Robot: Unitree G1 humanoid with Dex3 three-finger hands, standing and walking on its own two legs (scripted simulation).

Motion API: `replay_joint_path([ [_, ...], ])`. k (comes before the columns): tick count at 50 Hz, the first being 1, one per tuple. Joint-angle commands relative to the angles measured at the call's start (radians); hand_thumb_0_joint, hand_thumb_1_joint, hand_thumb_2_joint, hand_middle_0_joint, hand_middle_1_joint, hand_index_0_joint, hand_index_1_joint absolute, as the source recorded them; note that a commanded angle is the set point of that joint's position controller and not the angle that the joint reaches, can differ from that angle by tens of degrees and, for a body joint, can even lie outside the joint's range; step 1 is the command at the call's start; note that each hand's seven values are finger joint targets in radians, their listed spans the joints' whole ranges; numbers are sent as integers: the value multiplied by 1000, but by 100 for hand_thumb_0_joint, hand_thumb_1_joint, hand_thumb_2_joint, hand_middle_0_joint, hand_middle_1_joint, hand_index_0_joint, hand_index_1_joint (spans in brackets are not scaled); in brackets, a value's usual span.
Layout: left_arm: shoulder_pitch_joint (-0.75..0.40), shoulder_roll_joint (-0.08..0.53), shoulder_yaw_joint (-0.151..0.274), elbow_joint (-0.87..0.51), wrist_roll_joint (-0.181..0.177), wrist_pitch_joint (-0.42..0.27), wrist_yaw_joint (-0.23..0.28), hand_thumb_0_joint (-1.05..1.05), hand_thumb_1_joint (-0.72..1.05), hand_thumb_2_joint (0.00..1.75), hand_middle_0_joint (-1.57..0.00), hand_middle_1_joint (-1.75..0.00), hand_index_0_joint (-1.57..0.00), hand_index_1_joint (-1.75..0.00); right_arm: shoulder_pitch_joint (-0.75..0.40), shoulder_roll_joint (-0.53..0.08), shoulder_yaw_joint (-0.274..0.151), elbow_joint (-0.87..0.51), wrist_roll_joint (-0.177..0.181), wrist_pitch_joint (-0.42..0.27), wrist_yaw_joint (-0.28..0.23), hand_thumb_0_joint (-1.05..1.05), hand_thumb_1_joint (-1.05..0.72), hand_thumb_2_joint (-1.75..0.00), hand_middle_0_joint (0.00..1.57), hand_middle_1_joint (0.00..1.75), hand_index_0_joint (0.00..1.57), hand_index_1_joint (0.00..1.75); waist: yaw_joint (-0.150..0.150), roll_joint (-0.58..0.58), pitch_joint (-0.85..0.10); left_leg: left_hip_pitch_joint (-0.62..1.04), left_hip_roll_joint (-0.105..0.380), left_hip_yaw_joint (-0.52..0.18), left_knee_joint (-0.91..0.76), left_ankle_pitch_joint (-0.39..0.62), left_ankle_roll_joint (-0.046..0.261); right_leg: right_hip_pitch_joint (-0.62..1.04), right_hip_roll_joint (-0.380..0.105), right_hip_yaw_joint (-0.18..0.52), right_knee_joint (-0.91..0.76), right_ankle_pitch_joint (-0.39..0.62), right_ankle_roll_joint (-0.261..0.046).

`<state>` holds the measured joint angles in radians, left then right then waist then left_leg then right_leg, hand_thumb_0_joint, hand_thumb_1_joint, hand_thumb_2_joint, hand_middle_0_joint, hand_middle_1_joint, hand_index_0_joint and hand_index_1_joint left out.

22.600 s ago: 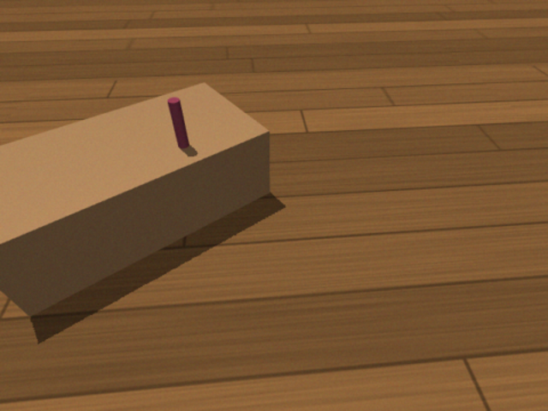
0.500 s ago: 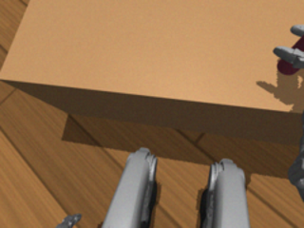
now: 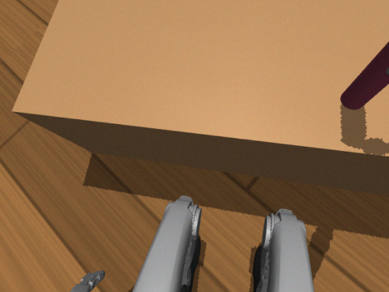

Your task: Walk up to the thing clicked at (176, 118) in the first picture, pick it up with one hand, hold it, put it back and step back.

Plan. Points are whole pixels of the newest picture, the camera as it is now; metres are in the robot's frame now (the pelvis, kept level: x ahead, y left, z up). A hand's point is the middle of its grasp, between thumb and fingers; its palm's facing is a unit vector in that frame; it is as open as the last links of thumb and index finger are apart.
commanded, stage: withdraw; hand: right
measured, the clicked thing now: (383, 69) +0.54 -0.25 +0.01
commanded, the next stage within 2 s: rise in 0.02 s
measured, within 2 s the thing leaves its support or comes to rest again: neither
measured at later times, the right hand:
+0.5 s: hand out of the picture +0.47 -0.40 +0.18, palm faces +0.48 +0.81 -0.34, open 17.2 cm
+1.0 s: hand out of the picture +0.30 -0.27 +0.17, palm faces +0.28 +0.91 -0.31, open 17.2 cm
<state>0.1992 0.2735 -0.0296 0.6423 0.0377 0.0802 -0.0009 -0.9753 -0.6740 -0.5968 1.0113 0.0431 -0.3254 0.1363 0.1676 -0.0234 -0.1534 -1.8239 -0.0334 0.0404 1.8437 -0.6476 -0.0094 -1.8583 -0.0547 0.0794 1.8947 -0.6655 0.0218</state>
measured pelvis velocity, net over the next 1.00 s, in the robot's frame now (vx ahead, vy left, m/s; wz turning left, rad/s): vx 0.06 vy -0.02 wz -0.07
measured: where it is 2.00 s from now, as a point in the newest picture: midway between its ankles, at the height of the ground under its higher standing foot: (222, 283)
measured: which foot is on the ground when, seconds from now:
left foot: down 0.00-1.00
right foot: down 0.00-1.00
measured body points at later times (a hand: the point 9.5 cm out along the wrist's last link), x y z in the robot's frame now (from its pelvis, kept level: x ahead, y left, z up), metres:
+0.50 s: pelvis +0.03 -0.01 +0.17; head +0.16 -0.07 +0.60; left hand +0.10 +0.26 +0.07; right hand +0.44 -0.44 +0.21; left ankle +0.08 +0.12 -0.46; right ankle +0.06 -0.13 -0.46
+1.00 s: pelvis +0.06 -0.02 +0.25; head +0.10 -0.04 +0.70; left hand +0.19 +0.21 +0.14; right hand +0.28 -0.32 +0.19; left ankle +0.08 +0.12 -0.46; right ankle +0.06 -0.13 -0.46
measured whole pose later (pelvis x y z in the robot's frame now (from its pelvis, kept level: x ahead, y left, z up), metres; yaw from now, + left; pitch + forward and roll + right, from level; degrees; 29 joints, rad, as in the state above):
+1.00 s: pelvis +0.06 -0.02 +0.25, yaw -4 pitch +9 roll +3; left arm 0.29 0.20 -0.04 0.60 -0.05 0.05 0.11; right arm 0.06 -0.28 -0.13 0.53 0.04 0.01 -0.15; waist 0.05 -0.02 -0.09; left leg -0.54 0.00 0.01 0.76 -0.38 -0.03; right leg -0.59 -0.03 0.02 0.84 -0.41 0.00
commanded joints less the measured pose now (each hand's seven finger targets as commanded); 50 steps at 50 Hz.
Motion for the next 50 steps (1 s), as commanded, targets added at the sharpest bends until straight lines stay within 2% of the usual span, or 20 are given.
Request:
replay_joint_path([
  [1, 220, 245, 86, -26, -19, -19, 34, 0, 90, 89, -20, -29, -20, -29, -376, -427, -56, -248, 18, -37, 45, 0, 45, -7, 6, 6, 6, 5, -25, -190, -725, 492, -7, 5, -321, 237, 38, 565, 5, -27, -299, 246, -47],
  [5, 201, 214, 69, -25, -33, -43, 30, 0, 89, 88, -20, -30, -21, -30, -213, -279, 5, -69, 46, -6, 98, 0, 45, -7, 5, 5, 6, 5, -2, -103, -541, 513, -9, 14, -390, 235, 36, 533, 3, -16, -361, 231, -55],
  [7, 206, 228, 86, -24, -36, -52, 29, 0, 88, 88, -20, -29, -20, -29, -216, -262, 26, -110, 57, -6, 118, 0, 38, -10, 5, 6, 6, 6, 0, -116, -514, 514, -9, 11, -418, 228, 39, 567, 1, -13, -390, 228, -56],
  [8, 213, 222, 83, -32, -39, -23, 22, 0, 88, 89, -21, -30, -20, -30, -109, -434, 31, 38, -104, 77, 59, 0, 36, -10, 5, 6, 6, 6, -66, -121, -513, 564, -17, 1, -483, 217, 40, 668, 3, -25, -468, 241, -50],
  [9, 211, 215, 81, -57, -43, -11, 12, 0, 87, 90, -20, -30, -20, -30, -170, -340, 72, -37, -81, 101, 18, 0, 42, -9, 5, 6, 6, 6, -27, -144, -508, 566, -15, 8, -497, 234, 40, 703, -2, -8, -488, 253, -45],
  [10, 218, 214, 82, -65, -47, -6, 8, 0, 87, 90, -21, -30, -20, -31, -242, -332, 85, -144, -80, 104, -3, 0, 45, -8, 5, 6, 6, 6, -26, -165, -542, 575, -13, 9, -510, 253, 40, 777, -8, 3, -510, 275, -43],
  [13, 236, 237, 93, -66, -48, 11, 5, 0, 86, 92, -20, -30, -19, -31, -266, -468, 57, -211, -123, 133, -55, 0, 45, -8, 5, 6, 6, 6, -59, -244, -656, 665, -13, 14, -563, 325, 39, 973, -8, 13, -573, 407, -28],
  [15, 241, 211, 66, -83, -52, 16, 7, 0, 85, 92, -20, -30, -18, -31, -300, -556, 29, -269, -146, 136, -103, 0, 47, -8, 4, 6, 6, 6, -77, -279, -738, 780, -10, 7, -615, 392, 33, 1071, -5, 0, -611, 484, -27],
  [17, 244, 191, 63, -72, -50, 20, 17, 0, 90, 90, -20, -29, -20, -30, -245, -500, 62, -237, -147, 145, -145, 0, 56, -5, 5, 5, 5, 5, -67, -285, -677, 833, -15, 5, -689, 415, 30, 1128, -3, -16, -671, 503, -30],
  [20, 256, 174, 51, -23, -45, 25, 34, 0, 90, 90, -20, -29, -20, -30, -156, -415, 103, -14, -152, 169, -198, 0, 52, -8, 6, 6, 6, 6, -29, -197, -414, 875, -21, 2, -798, 402, 29, 1058, 3, -35, -754, 428, -37],
  [24, 249, 206, 66, -44, -44, 17, 47, 0, 90, 90, -20, -29, -20, -30, -135, -370, 133, -20, -141, 176, -225, 0, 46, -11, 6, 7, 6, 7, -51, -255, -422, 944, -25, 12, -883, 415, 39, 1222, -1, -38, -862, 476, -24],
  [27, 252, 183, 61, -47, -53, 8, 50, 0, 90, 90, -20, -29, -20, -30, 55, -166, 222, 140, -116, 213, -231, 0, 48, -10, 6, 7, 6, 7, -23, -144, -256, 983, -32, 37, -942, 439, 40, 1198, -2, -28, -929, 501, -23],
  [29, 254, 186, 70, -61, -58, 7, 51, 0, 90, 90, -20, -29, -20, -29, 140, -131, 237, 128, -107, 234, -235, 0, 47, -11, 6, 7, 6, 7, -44, -123, -247, 1018, -31, 43, -960, 459, 44, 1231, -7, -16, -970, 549, -19],
  [32, 226, 176, 69, -104, -74, 6, 52, 0, 90, 90, -20, -29, -20, -29, 289, -44, 286, 54, -81, 266, -234, 0, 47, -11, 6, 7, 6, 7, -70, -90, -239, 1089, -32, 50, -1006, 460, 45, 1300, -12, -4, -1042, 546, -20],
  [34, 218, 171, 75, -108, -81, 1, 57, 0, 90, 90, -20, -29, -20, -29, 294, -6, 321, -98, -63, 275, -237, 0, 48, -10, 6, 7, 6, 7, -81, -97, -255, 1142, -29, 49, -1032, 465, 46, 1345, -9, -5, -1079, 546, -16],
  [37, 184, 171, 81, -123, -89, -12, 68, 0, 90, 90, -20, -29, -20, -29, 406, -73, 279, -388, -52, 271, -258, 0, 52, -8, 6, 6, 6, 6, -138, -180, -323, 1204, -19, 47, -1055, 455, 52, 1454, -11, 13, -1143, 562, 4],
  [40, 137, 147, 59, -129, -94, -30, 91, 0, 90, 90, -20, -29, -20, -29, 536, -17, 310, -501, -33, 276, -287, 0, 53, -7, 6, 6, 6, 6, -130, -183, -261, 1242, -9, 37, -1093, 432, 51, 1477, -5, 2, -1181, 497, 6],
  [42, 124, 124, 53, -154, -96, -40, 112, 0, 90, 90, -20, -29, -20, -29, 646, -17, 293, -661, -23, 268, -308, 0, 52, -7, 6, 6, 6, 6, -153, -185, -259, 1305, -2, 27, -1123, 436, 48, 1482, 7, -22, -1199, 463, -4],
  [46, 80, 88, 48, -165, -87, -65, 135, 0, 90, 90, -20, -29, -20, -29, 813, 190, 398, -684, -11, 280, -310, 0, 53, -7, 6, 6, 6, 6, -123, -131, -146, 1327, 2, 25, -1154, 443, 40, 1469, 14, -44, -1212, 457, -11],
  [50, 34, 77, 55, -177, -81, -89, 139, 0, 90, 90, -20, -29, -20, -29, 930, 294, 488, -747, -5, 303, -300, 0, 53, -7, 6, 6, 6, 6, -127, -81, -87, 1355, 1, 29, -1164, 450, 36, 1455, 18, -60, -1217, 470, -17],
])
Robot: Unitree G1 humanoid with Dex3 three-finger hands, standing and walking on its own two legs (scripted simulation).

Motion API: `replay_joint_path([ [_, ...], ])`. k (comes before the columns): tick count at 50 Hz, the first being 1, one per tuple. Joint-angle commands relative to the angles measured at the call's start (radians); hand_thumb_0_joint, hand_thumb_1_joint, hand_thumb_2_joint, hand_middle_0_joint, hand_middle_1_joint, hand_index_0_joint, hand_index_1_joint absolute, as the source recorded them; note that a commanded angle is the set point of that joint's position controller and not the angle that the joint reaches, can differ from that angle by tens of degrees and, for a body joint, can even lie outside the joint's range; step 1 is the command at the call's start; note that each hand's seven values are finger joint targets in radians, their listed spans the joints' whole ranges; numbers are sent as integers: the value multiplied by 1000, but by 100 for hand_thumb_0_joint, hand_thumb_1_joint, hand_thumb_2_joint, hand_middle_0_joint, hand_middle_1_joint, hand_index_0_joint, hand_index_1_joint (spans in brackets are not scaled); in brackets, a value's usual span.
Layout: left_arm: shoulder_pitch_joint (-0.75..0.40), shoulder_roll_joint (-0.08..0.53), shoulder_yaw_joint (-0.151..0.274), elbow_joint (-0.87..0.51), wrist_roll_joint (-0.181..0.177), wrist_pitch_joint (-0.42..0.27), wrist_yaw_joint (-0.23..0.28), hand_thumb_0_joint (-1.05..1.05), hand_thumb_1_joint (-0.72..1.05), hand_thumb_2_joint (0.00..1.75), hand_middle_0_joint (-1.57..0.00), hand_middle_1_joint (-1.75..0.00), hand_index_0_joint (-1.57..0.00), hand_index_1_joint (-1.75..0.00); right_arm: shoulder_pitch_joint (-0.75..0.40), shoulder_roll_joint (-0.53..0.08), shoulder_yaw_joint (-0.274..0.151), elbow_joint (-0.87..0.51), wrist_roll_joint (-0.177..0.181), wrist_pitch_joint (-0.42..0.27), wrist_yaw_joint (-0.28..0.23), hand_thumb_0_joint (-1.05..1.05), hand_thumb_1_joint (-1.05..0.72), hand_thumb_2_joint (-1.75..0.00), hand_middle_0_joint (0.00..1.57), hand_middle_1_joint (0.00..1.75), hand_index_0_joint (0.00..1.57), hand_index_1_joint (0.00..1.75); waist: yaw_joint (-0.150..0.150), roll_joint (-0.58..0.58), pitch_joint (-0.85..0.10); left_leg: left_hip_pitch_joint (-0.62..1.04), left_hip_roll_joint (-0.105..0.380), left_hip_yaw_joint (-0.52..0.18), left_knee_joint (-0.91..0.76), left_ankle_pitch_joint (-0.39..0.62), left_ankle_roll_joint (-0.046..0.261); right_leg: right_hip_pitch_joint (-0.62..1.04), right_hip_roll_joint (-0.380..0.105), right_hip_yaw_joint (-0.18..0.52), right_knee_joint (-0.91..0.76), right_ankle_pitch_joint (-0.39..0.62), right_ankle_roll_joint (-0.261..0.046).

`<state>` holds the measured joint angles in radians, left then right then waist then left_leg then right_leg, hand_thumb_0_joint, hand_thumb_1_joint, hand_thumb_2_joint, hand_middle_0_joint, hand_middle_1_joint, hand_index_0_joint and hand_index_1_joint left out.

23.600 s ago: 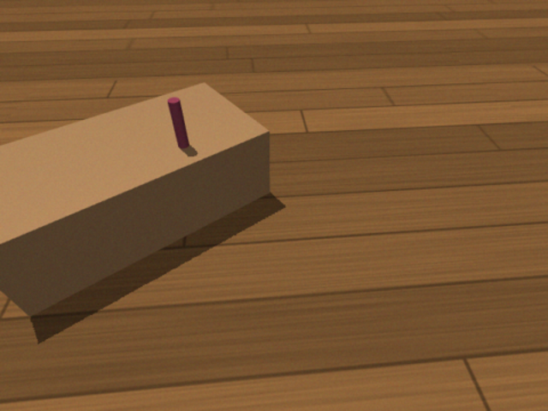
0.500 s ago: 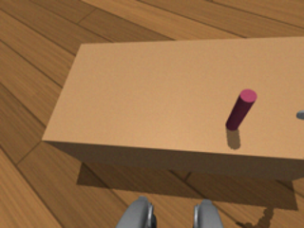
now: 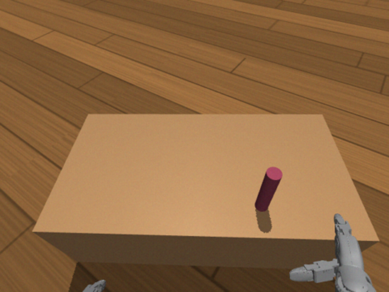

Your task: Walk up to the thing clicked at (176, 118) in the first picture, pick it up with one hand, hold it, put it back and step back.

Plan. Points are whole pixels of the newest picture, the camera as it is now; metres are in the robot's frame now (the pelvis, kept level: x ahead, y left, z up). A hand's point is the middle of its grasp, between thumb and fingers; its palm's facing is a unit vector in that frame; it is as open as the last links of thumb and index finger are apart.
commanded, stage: home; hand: right
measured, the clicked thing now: (267, 191) +0.49 -0.20 -0.24
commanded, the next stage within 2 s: none
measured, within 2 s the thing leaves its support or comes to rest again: neither
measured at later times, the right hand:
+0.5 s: hand out of the picture +0.17 -0.15 -0.07, palm faces +0.16 +0.95 -0.27, open 17.3 cm
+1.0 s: hand out of the picture +0.09 -0.23 -0.10, palm faces +0.02 +0.92 -0.38, open 17.4 cm
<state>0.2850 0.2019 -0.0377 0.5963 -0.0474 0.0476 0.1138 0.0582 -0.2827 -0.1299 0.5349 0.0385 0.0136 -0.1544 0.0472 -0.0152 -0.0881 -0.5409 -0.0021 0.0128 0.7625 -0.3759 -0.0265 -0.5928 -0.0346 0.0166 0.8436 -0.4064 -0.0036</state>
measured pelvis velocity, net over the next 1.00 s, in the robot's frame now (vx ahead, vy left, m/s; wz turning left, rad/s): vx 0.00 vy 0.01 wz -0.03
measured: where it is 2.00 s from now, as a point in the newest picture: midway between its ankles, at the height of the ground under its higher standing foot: outside the picture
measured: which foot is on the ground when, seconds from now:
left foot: down 0.00-1.00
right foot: down 0.00-1.00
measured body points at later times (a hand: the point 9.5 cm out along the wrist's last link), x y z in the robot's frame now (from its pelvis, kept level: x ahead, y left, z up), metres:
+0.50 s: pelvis +0.00 +0.04 +0.00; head +0.02 +0.04 +0.45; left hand +0.18 +0.28 -0.08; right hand +0.16 -0.20 -0.05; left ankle +0.00 +0.14 -0.70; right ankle +0.01 -0.11 -0.70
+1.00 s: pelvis +0.00 +0.01 +0.03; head -0.01 +0.03 +0.48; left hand +0.09 +0.29 -0.10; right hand +0.09 -0.28 -0.08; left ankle +0.00 +0.14 -0.70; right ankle +0.01 -0.11 -0.70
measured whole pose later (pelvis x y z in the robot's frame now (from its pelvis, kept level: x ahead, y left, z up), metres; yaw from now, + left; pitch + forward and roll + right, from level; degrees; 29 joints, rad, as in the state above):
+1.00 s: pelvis +0.00 +0.01 +0.03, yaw -2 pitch -2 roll +0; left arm 0.24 0.30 0.03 0.91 0.04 0.02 0.01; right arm 0.24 -0.32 -0.01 0.86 -0.04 0.00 -0.03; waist 0.00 -0.02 -0.01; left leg -0.22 0.04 0.02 0.55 -0.30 -0.02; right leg -0.23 0.01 0.02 0.54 -0.27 0.01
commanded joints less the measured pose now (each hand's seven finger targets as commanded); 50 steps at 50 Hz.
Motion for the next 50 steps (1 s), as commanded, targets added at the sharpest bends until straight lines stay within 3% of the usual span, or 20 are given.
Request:
replay_joint_path([
  [1, -64, 138, 61, -136, 4, -62, 23, 0, 90, 90, -20, -29, -20, -29, -34, -60, 50, -283, 2, -30, -5, 0, 53, -7, 6, 6, 6, 6, -16, -66, -138, 86, -29, 59, -86, 187, 50, 185, 2, -3, -162, 223, 6],
  [4, -86, 144, 74, -151, 3, -77, 19, 0, 90, 90, -20, -29, -20, -29, 115, -2, 108, -364, 7, -4, 3, 0, 54, -6, 6, 6, 6, 6, -17, -5, -104, 92, -33, 65, -87, 198, 44, 182, 3, -7, -164, 240, 3],
  [5, -94, 148, 78, -157, 3, -80, 21, 0, 90, 90, -20, -29, -20, -29, 154, -31, 84, -391, 3, 3, 0, 0, 51, -8, 6, 6, 6, 6, -27, 6, -109, 99, -33, 61, -91, 204, 40, 186, 7, -13, -158, 241, 0],
  [8, -121, 127, 63, -173, 4, -87, 21, 0, 90, 90, -20, -29, -20, -29, 216, -24, 93, -439, 0, 22, 5, 0, 51, -8, 6, 6, 6, 6, -15, 60, -77, 108, -26, 52, -103, 190, 25, 159, 17, -20, -149, 210, -11],
  [11, -124, 134, 67, -185, 5, -90, 32, 0, 90, 90, -20, -29, -20, -29, 176, -75, 53, -559, -2, 20, 6, 0, 52, -8, 6, 6, 6, 6, -17, 29, -96, 113, -12, 29, -100, 216, 20, 179, 25, -30, -128, 222, -13],
  [13, -126, 122, 59, -194, 10, -97, 38, 0, 90, 90, -20, -29, -20, -30, 174, -59, 65, -570, -2, 30, 9, 0, 53, -7, 6, 6, 6, 6, 2, 20, -88, 104, -1, 12, -106, 219, 13, 166, 33, -37, -114, 204, -17],
  [15, -125, 115, 55, -206, 14, -111, 45, 0, 90, 90, -20, -29, -20, -30, 208, -36, 60, -542, -8, 40, 11, 0, 53, -7, 6, 6, 6, 6, -3, 25, -105, 108, 9, -1, -104, 220, 9, 167, 37, -41, -101, 195, -18],
  [16, -122, 121, 60, -203, 14, -112, 50, 0, 90, 90, -20, -29, -20, -30, 146, -75, 40, -602, -7, 38, 7, 0, 54, -6, 5, 6, 5, 6, 0, -16, -109, 107, 16, -14, -111, 208, 10, 172, 40, -43, -99, 184, -15],
  [18, -117, 115, 54, -204, 18, -121, 49, 0, 90, 90, -20, -29, -20, -30, 241, -12, 84, -524, -9, 55, 12, 0, 54, -6, 5, 6, 5, 6, -3, 4, -96, 102, 12, -5, -102, 216, 11, 162, 39, -39, -94, 197, -16],
  [19, -110, 125, 66, -211, 20, -124, 51, 0, 90, 90, -20, -30, -20, -30, 227, -28, 78, -580, -8, 55, 10, 0, 51, -8, 6, 6, 6, 6, -11, -3, -118, 110, 19, -17, -109, 228, 7, 167, 41, -41, -87, 199, -16],
  [21, -111, 116, 58, -219, 22, -133, 48, 0, 90, 90, -20, -30, -20, -30, 304, 0, 92, -523, -10, 68, 10, 0, 51, -8, 6, 6, 6, 6, -21, 29, -111, 120, 19, -11, -106, 230, 6, 151, 42, -41, -82, 205, -18],
  [27, -113, 128, 69, -236, 23, -142, 34, 0, 90, 90, -20, -30, -20, -30, 342, -15, 87, -523, -16, 80, 10, 0, 54, -6, 5, 5, 5, 5, -38, 70, -84, 106, 18, 0, -104, 238, 0, 114, 43, -44, -70, 196, -19],
  [30, -111, 131, 70, -241, 21, -145, 33, 0, 90, 90, -20, -30, -20, -30, 326, -22, 80, -529, -17, 78, 10, 0, 52, -7, 6, 6, 6, 6, -35, 74, -67, 83, 10, 4, -99, 184, 7, 105, 39, -42, -74, 168, -17],
  [31, -148, 209, 97, -46, 161, -99, -18, 0, 90, 90, -20, -30, -20, -30, 213, -205, 42, -209, -133, 21, 61, 0, 56, -5, 5, 5, 5, 5, -61, 59, -39, 208, 77, -95, -171, 164, 40, 171, -12, 42, -125, 219, -16],
  [32, -101, 224, 115, -24, 160, -80, -39, 0, 90, 90, -20, -30, -20, -30, 236, -205, 25, -172, -142, -1, 83, 0, 56, -5, 5, 5, 5, 5, -51, 49, -34, 243, 108, -134, -186, 120, 61, 159, 1, 27, -143, 175, -12],
  [34, -114, 227, 109, -12, 148, -73, -61, 0, 90, 90, -20, -30, -20, -30, 197, -202, 37, -143, -136, -30, 107, 0, 53, -6, 5, 6, 5, 6, -35, 70, -24, 170, 130, -158, -233, 88, 78, 215, -7, 33, -167, 130, -20],
  [38, -117, 234, 104, 54, 102, -73, -94, 0, 90, 90, -20, -30, -20, -30, 144, -174, 63, -21, -88, -46, 124, 0, 56, -5, 5, 5, 5, 5, -35, 26, -5, 210, 102, -101, -239, 94, 63, 285, -16, 61, -276, 178, -21],
  [42, -124, 227, 96, 132, 93, -64, -96, 0, 90, 90, -20, -30, -20, -30, 141, -162, 76, 103, -79, -45, 127, 0, 55, -5, 5, 5, 5, 5, -51, -29, 24, 288, 82, -54, -240, 212, 45, 315, -36, 92, -353, 298, -16],
  [47, -110, 261, 103, 213, 89, -54, -88, 0, 90, 90, -20, -30, -20, -30, 129, -195, 72, 226, -79, -39, 119, 0, 56, -5, 5, 5, 5, 5, -49, -11, 74, 336, 92, -57, -308, 220, 43, 342, -37, 97, -429, 284, -18],
  [50, -118, 281, 107, 253, 84, -56, -86, 0, 90, 90, -20, -30, -20, -30, 124, -210, 72, 284, -74, -43, 115, 0, 56, -5, 5, 5, 5, 5, -52, -1, 56, 363, 100, -57, -331, 281, 38, 406, -47, 103, -447, 349, -16],
])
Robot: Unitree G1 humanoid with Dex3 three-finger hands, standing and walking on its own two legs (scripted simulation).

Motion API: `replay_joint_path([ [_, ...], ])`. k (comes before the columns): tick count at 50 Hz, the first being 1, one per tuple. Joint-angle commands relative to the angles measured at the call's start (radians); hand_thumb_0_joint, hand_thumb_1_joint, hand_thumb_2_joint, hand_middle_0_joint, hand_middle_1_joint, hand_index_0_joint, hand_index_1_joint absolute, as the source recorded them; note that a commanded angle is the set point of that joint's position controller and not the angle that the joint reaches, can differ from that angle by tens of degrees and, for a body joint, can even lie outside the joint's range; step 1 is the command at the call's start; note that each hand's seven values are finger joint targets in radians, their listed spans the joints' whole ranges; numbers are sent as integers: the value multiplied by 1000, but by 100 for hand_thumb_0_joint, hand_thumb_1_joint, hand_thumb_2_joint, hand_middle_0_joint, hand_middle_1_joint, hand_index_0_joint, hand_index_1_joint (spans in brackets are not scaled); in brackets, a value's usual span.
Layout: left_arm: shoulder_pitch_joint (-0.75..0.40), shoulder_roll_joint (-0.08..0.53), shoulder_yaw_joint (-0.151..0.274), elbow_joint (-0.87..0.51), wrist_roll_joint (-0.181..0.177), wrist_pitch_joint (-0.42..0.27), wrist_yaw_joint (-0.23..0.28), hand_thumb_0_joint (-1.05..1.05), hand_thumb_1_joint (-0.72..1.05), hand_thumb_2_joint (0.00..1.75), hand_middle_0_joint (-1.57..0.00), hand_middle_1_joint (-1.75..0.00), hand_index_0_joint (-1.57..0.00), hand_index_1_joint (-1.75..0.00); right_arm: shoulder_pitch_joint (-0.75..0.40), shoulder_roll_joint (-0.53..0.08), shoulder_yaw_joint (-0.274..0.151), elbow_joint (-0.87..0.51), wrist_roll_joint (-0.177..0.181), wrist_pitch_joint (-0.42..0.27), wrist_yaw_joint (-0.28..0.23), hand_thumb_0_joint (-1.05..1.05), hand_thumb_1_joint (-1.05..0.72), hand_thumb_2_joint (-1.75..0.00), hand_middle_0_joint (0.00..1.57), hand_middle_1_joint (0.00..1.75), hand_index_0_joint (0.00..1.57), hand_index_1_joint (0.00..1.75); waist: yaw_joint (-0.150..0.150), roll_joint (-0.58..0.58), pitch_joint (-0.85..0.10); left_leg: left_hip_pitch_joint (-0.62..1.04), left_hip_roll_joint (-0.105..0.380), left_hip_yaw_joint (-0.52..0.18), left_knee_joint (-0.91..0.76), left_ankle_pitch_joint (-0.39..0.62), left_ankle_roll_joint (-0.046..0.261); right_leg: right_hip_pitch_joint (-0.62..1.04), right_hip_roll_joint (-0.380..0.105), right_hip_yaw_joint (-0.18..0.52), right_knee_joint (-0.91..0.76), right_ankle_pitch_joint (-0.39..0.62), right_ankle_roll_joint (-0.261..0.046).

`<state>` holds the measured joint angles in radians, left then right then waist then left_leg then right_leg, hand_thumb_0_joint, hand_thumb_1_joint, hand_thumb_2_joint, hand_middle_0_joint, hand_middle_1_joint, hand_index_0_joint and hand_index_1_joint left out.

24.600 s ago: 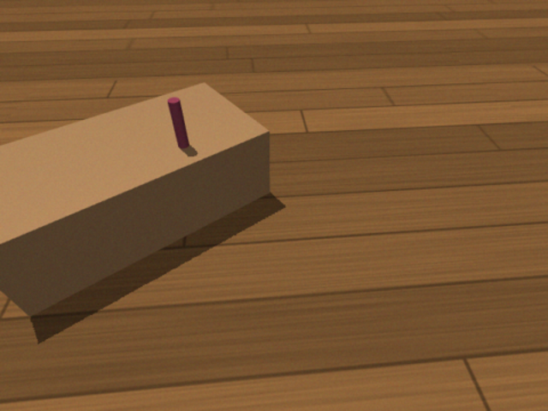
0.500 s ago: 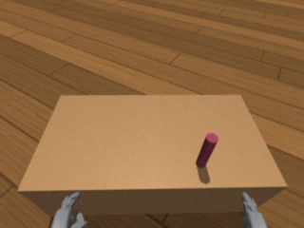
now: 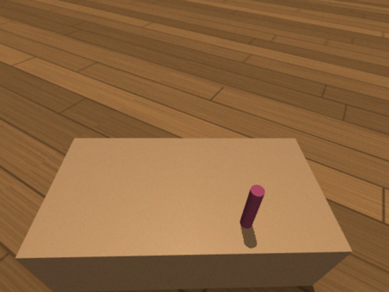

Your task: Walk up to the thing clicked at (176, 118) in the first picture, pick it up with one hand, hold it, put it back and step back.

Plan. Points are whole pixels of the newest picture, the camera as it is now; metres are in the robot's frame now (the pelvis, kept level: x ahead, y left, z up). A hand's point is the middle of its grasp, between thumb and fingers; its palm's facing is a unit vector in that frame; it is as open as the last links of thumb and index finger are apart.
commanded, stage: home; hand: right
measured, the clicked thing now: (251, 208) +0.50 -0.20 -0.27
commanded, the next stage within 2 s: stand in 1.18 s
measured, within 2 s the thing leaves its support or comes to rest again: neither
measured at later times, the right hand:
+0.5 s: hand out of the picture +0.02 -0.25 -0.14, palm faces -0.01 +0.93 -0.37, open 17.3 cm
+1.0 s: hand out of the picture +0.05 -0.23 -0.14, palm faces -0.02 +0.93 -0.36, open 17.4 cm
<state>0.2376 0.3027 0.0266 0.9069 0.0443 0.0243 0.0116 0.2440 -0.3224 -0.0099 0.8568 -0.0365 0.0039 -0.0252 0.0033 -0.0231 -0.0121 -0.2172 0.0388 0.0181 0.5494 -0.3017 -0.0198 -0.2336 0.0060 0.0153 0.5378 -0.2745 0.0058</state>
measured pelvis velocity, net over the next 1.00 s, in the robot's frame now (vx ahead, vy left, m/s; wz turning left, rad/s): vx -0.01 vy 0.01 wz -0.01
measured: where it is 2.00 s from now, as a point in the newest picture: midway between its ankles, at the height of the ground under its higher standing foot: outside the picture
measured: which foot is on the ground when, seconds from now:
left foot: down 0.00-1.00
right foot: down 0.00-1.00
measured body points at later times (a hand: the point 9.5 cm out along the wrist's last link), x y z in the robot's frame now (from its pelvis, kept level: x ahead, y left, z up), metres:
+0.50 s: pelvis -0.02 +0.00 +0.01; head -0.04 +0.01 +0.46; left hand +0.04 +0.29 -0.13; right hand +0.02 -0.30 -0.12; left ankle +0.00 +0.13 -0.73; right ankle +0.01 -0.12 -0.73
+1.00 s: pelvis -0.01 +0.01 +0.01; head -0.01 +0.03 +0.46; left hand +0.05 +0.30 -0.13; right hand +0.05 -0.28 -0.11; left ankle +0.00 +0.13 -0.73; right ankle +0.01 -0.12 -0.73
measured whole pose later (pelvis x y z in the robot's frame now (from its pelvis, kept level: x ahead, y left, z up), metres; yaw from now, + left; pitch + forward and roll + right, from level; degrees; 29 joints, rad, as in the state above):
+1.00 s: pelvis -0.01 +0.01 +0.01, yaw +0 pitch -3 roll +0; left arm 0.15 0.33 0.00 1.14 0.02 0.01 0.00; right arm 0.16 -0.32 0.02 1.12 -0.01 -0.01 -0.02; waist 0.00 -0.03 0.04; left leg -0.11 0.02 0.04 0.36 -0.19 0.00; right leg -0.12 -0.02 0.03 0.34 -0.16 0.03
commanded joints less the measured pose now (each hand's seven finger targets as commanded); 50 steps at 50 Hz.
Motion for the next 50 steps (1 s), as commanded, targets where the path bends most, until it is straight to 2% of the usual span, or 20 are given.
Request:
replay_joint_path([
  [1, -64, 178, 40, -41, -10, -33, 15, 0, 90, 90, -20, -30, -20, -30, -55, -173, -45, -14, 2, -33, -16, 0, 57, -4, 5, 5, 5, 5, -5, 6, -11, 40, 61, -62, -136, 189, 28, 54, -86, 105, -158, 195, -22],
  [4, -60, 189, 39, -1, -11, -33, 16, 0, 90, 90, -20, -30, -20, -30, -70, -180, -41, 30, 5, -34, -17, 0, 56, -5, 5, 5, 5, 5, 0, 13, -18, 71, 66, -59, -148, 236, 26, 90, -91, 104, -176, 252, -21],
  [7, -79, 198, 38, 28, -11, -27, 13, 0, 90, 90, -20, -30, -20, -30, -69, -195, -38, 72, 7, -31, -19, 0, 54, -6, 5, 5, 5, 5, -3, 24, 31, 57, 67, -62, -190, 155, 23, 78, -87, 114, -218, 144, -19],
  [8, -74, 199, 36, 36, -11, -29, 13, 0, 90, 90, -20, -30, -20, -30, -81, -198, -37, 82, 7, -31, -18, 0, 55, -5, 5, 5, 5, 5, 4, 22, 26, 70, 69, -63, -188, 166, 25, 82, -89, 112, -226, 159, -19],
  [10, -88, 204, 36, 51, -12, -28, 12, 0, 90, 90, -20, -30, -20, -30, -73, -197, -34, 102, 9, -29, -17, 0, 54, -6, 5, 5, 5, 5, -2, 18, 46, 58, 70, -62, -205, 142, 24, 84, -89, 119, -242, 117, -19],
  [12, -93, 204, 35, 66, -13, -24, 9, 0, 90, 90, -20, -30, -20, -30, -77, -204, -31, 120, 9, -26, -18, 0, 53, -6, 5, 6, 5, 6, 2, 31, 66, 42, 69, -65, -226, 88, 26, 81, -84, 115, -251, 88, -16],
  [15, -94, 210, 34, 86, -14, -25, 8, 0, 90, 90, -20, -30, -20, -30, -88, -207, -30, 133, 10, -29, -16, 0, 53, -6, 5, 6, 5, 6, 3, 21, 43, 72, 74, -68, -234, 113, 27, 84, -86, 112, -256, 105, -17],
  [16, -107, 208, 33, 91, -16, -24, 7, 0, 90, 90, -20, -30, -20, -30, -79, -202, -27, 143, 9, -28, -16, 0, 54, -6, 5, 5, 5, 5, -2, 27, 54, 52, 75, -70, -246, 89, 26, 90, -82, 109, -252, 103, -15],
  [17, -99, 202, 31, 100, -15, -23, 6, 0, 90, 90, -20, -30, -20, -30, -81, -204, -25, 151, 9, -27, -16, 0, 54, -5, 5, 5, 5, 5, 6, 33, 66, 44, 75, -74, -252, 51, 28, 86, -82, 108, -258, 75, -13],
  [18, -105, 208, 31, 105, -14, -24, 6, 0, 90, 90, -20, -30, -20, -30, -82, -205, -24, 153, 10, -27, -15, 0, 55, -5, 5, 5, 5, 5, 2, 24, 59, 43, 76, -74, -255, 59, 30, 97, -85, 108, -258, 83, -12],
  [19, -95, 213, 31, 112, -14, -23, 6, 0, 90, 90, -20, -30, -20, -30, -86, -207, -26, 158, 10, -25, -15, 0, 55, -5, 5, 5, 5, 5, 6, 3, 69, 63, 70, -71, -249, 47, 29, 58, -86, 115, -275, 31, -12],
  [21, -123, 217, 30, 117, -15, -24, 4, 0, 90, 90, -20, -30, -20, -30, -71, -196, -20, 168, 10, -22, -12, 0, 55, -5, 5, 5, 5, 5, -5, -6, 84, 53, 70, -69, -251, 38, 30, 49, -88, 120, -286, 11, -10],
  [24, -121, 216, 28, 127, -18, -25, 4, 0, 90, 90, -20, -30, -20, -30, -76, -208, -22, 176, 10, -25, -11, 0, 56, -4, 5, 5, 5, 5, -5, 7, 64, 69, 75, -74, -253, 51, 33, 58, -92, 121, -283, 31, -11],
  [27, -119, 226, 26, 141, -18, -22, 2, 0, 90, 90, -20, -30, -20, -30, -73, -208, -21, 186, 10, -21, -7, 0, 54, -6, 5, 5, 5, 5, -2, -2, 99, 48, 64, -74, -254, -14, 32, 22, -93, 129, -304, -64, -9],
  [28, -126, 225, 26, 138, -20, -23, 1, 0, 90, 90, -20, -30, -20, -30, -67, -211, -20, 189, 9, -22, -6, 0, 55, -5, 5, 5, 5, 5, -7, 5, 83, 48, 70, -75, -257, -9, 36, 38, -96, 128, -296, -38, -11],
  [29, -119, 224, 24, 143, -20, -21, -1, 0, 90, 90, -20, -30, -20, -30, -70, -211, -21, 191, 11, -21, -6, 0, 55, -5, 5, 5, 5, 5, -3, -1, 100, 40, 66, -80, -265, -38, 34, 14, -91, 126, -301, -73, -9],
  [34, -111, 222, 21, 155, -23, -25, -1, 0, 90, 90, -20, -30, -20, -30, -85, -213, -19, 192, 13, -26, -5, 0, 57, -4, 5, 5, 5, 5, 2, 22, 63, 41, 79, -91, -276, -12, 39, 64, -94, 118, -272, 10, -11],
  [42, -114, 217, 12, 166, -28, -30, 0, 0, 90, 90, -20, -30, -20, -30, -93, -215, -16, 207, 19, -35, -6, 0, 56, -4, 5, 5, 5, 5, -2, 40, 31, 84, 87, -87, -276, 131, 37, 104, -105, 104, -249, 165, -12],
  [47, -114, 222, 11, 173, -26, -28, 1, 0, 90, 90, -20, -30, -20, -30, -111, -229, -20, 207, 20, -29, -6, 0, 55, -5, 5, 5, 5, 5, -2, 29, 55, 71, 83, -90, -285, 89, 41, 91, -103, 98, -260, 128, -8],
  [50, -117, 219, 10, 174, -27, -30, 1, 0, 90, 90, -20, -30, -20, -30, -122, -229, -21, 207, 20, -32, -5, 0, 56, -4, 5, 5, 5, 5, -1, 29, 29, 112, 88, -89, -278, 168, 39, 96, -111, 97, -254, 173, -12],
])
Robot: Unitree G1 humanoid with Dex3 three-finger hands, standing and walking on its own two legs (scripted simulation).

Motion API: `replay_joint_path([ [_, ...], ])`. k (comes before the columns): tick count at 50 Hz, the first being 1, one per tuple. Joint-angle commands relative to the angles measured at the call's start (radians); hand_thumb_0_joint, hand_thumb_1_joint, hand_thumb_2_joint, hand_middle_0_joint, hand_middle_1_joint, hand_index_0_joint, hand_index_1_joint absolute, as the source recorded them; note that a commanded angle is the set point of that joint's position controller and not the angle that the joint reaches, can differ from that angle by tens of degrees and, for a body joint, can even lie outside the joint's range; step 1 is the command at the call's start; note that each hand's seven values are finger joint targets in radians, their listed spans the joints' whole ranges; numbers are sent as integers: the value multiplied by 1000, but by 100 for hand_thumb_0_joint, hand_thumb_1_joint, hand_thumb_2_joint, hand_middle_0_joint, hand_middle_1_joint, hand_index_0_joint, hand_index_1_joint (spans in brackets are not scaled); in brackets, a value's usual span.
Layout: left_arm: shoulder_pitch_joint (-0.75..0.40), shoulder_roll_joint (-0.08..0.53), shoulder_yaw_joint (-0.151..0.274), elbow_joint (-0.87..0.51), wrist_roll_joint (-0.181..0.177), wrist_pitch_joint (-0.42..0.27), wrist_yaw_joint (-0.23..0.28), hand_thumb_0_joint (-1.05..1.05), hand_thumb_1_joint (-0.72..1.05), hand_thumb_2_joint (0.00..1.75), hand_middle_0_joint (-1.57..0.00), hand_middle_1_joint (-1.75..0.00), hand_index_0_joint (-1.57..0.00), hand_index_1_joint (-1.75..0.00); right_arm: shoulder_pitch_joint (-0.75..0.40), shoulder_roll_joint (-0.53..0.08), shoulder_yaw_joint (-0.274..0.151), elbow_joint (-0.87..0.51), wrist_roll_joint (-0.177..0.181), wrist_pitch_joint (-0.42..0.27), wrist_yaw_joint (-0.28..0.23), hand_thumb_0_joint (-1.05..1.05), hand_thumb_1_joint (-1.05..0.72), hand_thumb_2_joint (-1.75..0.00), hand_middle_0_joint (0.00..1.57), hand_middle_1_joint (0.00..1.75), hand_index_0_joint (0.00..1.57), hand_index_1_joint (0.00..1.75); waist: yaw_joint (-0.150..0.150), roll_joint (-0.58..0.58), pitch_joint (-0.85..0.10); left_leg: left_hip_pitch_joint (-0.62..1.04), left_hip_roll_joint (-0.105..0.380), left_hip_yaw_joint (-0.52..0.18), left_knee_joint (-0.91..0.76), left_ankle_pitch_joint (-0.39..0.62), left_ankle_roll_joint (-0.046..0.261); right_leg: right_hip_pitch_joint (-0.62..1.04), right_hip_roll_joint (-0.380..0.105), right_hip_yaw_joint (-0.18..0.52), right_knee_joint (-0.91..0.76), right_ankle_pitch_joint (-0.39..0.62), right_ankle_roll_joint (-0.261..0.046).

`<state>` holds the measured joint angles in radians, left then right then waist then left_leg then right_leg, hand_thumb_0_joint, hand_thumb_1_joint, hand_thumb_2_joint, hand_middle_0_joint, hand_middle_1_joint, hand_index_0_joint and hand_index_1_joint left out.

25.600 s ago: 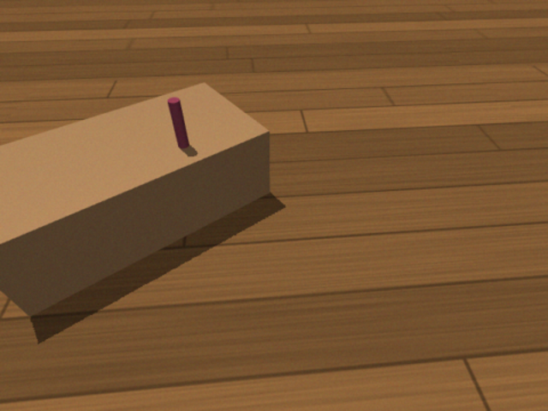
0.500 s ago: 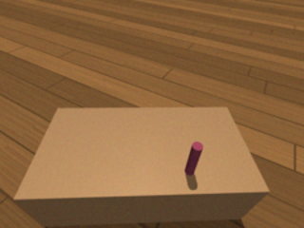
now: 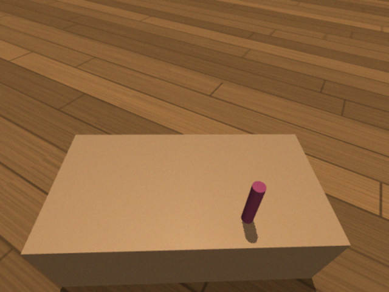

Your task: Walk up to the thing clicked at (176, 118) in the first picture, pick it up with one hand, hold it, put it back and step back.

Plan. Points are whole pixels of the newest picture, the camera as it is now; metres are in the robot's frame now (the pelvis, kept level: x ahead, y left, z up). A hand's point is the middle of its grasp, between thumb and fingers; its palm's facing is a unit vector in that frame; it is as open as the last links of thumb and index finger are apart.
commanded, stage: home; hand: right
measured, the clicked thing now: (252, 203) +0.51 -0.21 -0.28
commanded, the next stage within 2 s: stand in 0.18 s
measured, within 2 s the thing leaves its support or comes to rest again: neither
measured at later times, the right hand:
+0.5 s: hand out of the picture +0.09 -0.25 -0.15, palm faces -0.02 +0.93 -0.37, open 15.1 cm
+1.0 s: hand out of the picture +0.07 -0.26 -0.15, palm faces -0.02 +0.93 -0.35, open 7.5 cm
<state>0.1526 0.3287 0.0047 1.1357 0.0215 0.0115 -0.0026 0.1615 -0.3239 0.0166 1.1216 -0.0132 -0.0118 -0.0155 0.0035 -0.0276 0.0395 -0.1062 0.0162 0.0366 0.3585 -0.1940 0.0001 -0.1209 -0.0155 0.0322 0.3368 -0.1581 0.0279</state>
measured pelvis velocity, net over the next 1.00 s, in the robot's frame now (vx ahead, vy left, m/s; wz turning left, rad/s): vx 0.01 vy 0.00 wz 0.01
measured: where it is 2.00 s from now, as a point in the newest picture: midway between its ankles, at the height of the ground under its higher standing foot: outside the picture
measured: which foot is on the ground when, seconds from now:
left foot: down 0.00-1.00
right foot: down 0.00-1.00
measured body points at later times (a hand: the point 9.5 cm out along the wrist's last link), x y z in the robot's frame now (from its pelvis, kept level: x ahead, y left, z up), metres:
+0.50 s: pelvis +0.01 +0.00 +0.00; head +0.01 +0.01 +0.45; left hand +0.08 +0.30 -0.14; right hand +0.09 -0.30 -0.13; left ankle +0.00 +0.12 -0.75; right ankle +0.02 -0.14 -0.75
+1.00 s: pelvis +0.01 +0.00 +0.00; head +0.00 +0.00 +0.45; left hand +0.07 +0.29 -0.14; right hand +0.07 -0.31 -0.13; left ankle +0.00 +0.12 -0.75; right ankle +0.02 -0.14 -0.75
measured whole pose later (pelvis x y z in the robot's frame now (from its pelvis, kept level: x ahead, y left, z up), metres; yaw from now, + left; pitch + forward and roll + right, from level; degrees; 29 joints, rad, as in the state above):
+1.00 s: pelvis +0.01 +0.00 +0.00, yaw +1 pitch -3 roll +0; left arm 0.13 0.34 0.00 1.13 0.02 0.00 0.00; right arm 0.13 -0.35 0.00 1.14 -0.01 -0.01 0.00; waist 0.00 -0.01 0.04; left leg -0.09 0.02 0.02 0.31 -0.18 -0.01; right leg -0.10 -0.02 0.02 0.30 -0.15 0.02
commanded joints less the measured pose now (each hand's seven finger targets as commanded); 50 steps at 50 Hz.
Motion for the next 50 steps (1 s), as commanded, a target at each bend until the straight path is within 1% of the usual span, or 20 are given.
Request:
replay_joint_path([
  [1, -39, 192, 32, -59, -4, -18, 16, 0, 90, 90, -20, -30, -20, -30, -38, -227, -47, -57, -2, -18, -16, 0, 56, -4, 5, 5, 5, 5, -4, 43, -35, 2, 113, -105, -80, 94, 21, 1, -93, 79, -48, 99, -34],
  [2, -34, 186, 29, -56, -7, -20, 16, 0, 90, 90, -20, -30, -20, -30, -39, -224, -45, -53, -1, -19, -15, 0, 57, -4, 5, 5, 5, 5, -1, 44, -40, 6, 116, -107, -78, 136, 20, 17, -94, 75, -43, 116, -32],
  [5, -46, 194, 31, -59, -5, -21, 18, 0, 90, 90, -20, -30, -20, -30, -49, -224, -46, -56, 0, -19, -14, 0, 54, -5, 5, 5, 5, 5, -6, 29, -47, 21, 115, -104, -75, 162, 19, 12, -95, 67, -44, 135, -29],
  [10, -50, 193, 30, -54, -6, -19, 17, 0, 90, 90, -20, -30, -20, -30, -66, -230, -50, -52, -1, -15, -13, 0, 55, -5, 5, 5, 5, 5, -2, 29, -18, 9, 112, -108, -92, 107, 18, -1, -92, 65, -61, 80, -26],
  [14, -55, 199, 32, -57, -5, -23, 17, 0, 90, 90, -20, -30, -20, -30, -74, -237, -53, -53, 0, -16, -10, 0, 56, -5, 5, 5, 5, 5, -5, 31, -27, 21, 109, -105, -92, 96, 16, -1, -99, 73, -72, 89, -29],
  [16, -71, 207, 35, -62, -6, -24, 18, 0, 90, 90, -20, -30, -20, -30, -73, -233, -53, -52, -1, -16, -10, 0, 40, -21, 20, 21, 20, 21, -8, 26, -48, 21, 114, -102, -87, 152, 16, 27, -105, 71, -59, 132, -32],
  [17, -61, 203, 33, -60, -7, -23, 17, 0, 90, 90, -20, -30, -20, -30, -74, -230, -51, -48, 0, -16, -9, 0, 32, -29, 20, 29, 20, 29, -2, 29, -32, 16, 110, -103, -95, 123, 14, 12, -100, 67, -68, 109, -30],
  [19, -65, 204, 33, -59, -8, -24, 17, 0, 90, 90, -20, -30, -20, -30, -81, -230, -53, -50, 0, -16, -9, 0, 16, -45, 20, 30, 20, 30, -4, 29, -44, 20, 112, -105, -93, 144, 13, 23, -100, 63, -61, 114, -30],
  [22, -64, 204, 31, -63, -8, -27, 17, 0, 90, 90, -20, -30, -20, -30, -82, -236, -53, -50, 2, -17, -8, 0, -8, -69, 20, 30, 20, 30, -4, 31, -70, 46, 115, -102, -84, 192, 15, 38, -108, 65, -60, 172, -31],
  [25, -74, 210, 32, -63, -7, -28, 18, 0, 90, 90, -20, -30, -20, -30, -81, -235, -53, -47, 1, -16, -9, 0, -32, -90, 20, 30, 20, 30, -6, 22, -71, 46, 117, -102, -83, 199, 16, 43, -110, 63, -60, 181, -32],
  [29, -76, 214, 33, -65, -7, -28, 18, 0, 90, 90, -20, -30, -20, -30, -84, -238, -55, -49, 1, -14, -8, 0, -64, -90, 20, 30, 20, 30, -9, 29, -67, 43, 116, -100, -86, 197, 15, 40, -110, 62, -62, 182, -33],
  [30, -71, 208, 31, -62, -9, -27, 17, 0, 90, 90, -20, -30, -20, -30, -85, -235, -53, -46, 2, -13, -7, 0, -72, -90, 20, 30, 20, 30, -4, 29, -45, 28, 113, -101, -94, 157, 13, 32, -107, 59, -68, 140, -31],
  [32, -72, 213, 32, -60, -7, -28, 18, 0, 90, 90, -20, -30, -20, -30, -86, -234, -55, -46, 2, -12, -6, 0, -88, -90, 20, 30, 20, 30, -6, 16, -46, 38, 114, -104, -94, 152, 13, 20, -108, 60, -71, 130, -34],
  [39, -64, 214, 32, -63, -8, -31, 14, 0, 90, 90, -20, -30, -20, -30, -83, -237, -59, -43, 1, -12, -2, 0, -90, -90, 20, 30, 20, 30, -5, 23, -18, 18, 109, -106, -105, 73, 15, -3, -103, 66, -93, 54, -37],
  [40, -74, 217, 33, -70, -6, -34, 15, 0, 90, 90, -20, -30, -20, -30, -83, -241, -61, -47, 0, -14, -2, 0, -90, -90, 20, 30, 20, 30, -10, 30, -46, 35, 112, -102, -96, 106, 17, 13, -111, 71, -87, 103, -40],
  [42, -76, 222, 35, -66, -6, -33, 15, 0, 90, 90, -20, -30, -20, -30, -81, -234, -60, -45, -1, -11, -1, 0, -90, -90, 20, 30, 20, 30, -9, 18, -14, 6, 108, -105, -107, 48, 14, 0, -106, 71, -92, 34, -38],
  [44, -68, 220, 33, -69, -7, -33, 15, 0, 90, 90, -20, -30, -20, -30, -82, -237, -62, -47, -1, -12, 0, 0, -90, -90, 20, 30, 20, 30, -8, 27, -37, 26, 112, -106, -102, 77, 17, 2, -108, 71, -90, 61, -40],
  [45, -69, 219, 34, -67, -8, -32, 13, 0, 90, 90, -20, -30, -20, -30, -81, -234, -61, -43, 1, -11, 0, 0, -90, -90, 20, 30, 20, 30, -7, 19, -13, 13, 109, -108, -110, 49, 14, -13, -102, 69, -93, 29, -40],
  [47, -72, 222, 33, -71, -6, -34, 15, 0, 90, 90, -20, -30, -20, -30, -84, -233, -61, -49, 0, -12, 1, 0, -90, -90, 20, 30, 20, 30, -10, 31, -40, 11, 112, -108, -104, 78, 18, 15, -107, 68, -83, 73, -41],
  [50, -71, 226, 35, -71, -7, -34, 14, 0, 90, 90, -20, -30, -20, -30, -79, -231, -60, -45, -1, -11, 1, 0, -90, -90, 20, 30, 20, 30, -8, 18, -29, 6, 110, -108, -107, 47, 17, 5, -106, 71, -87, 47, -39],
])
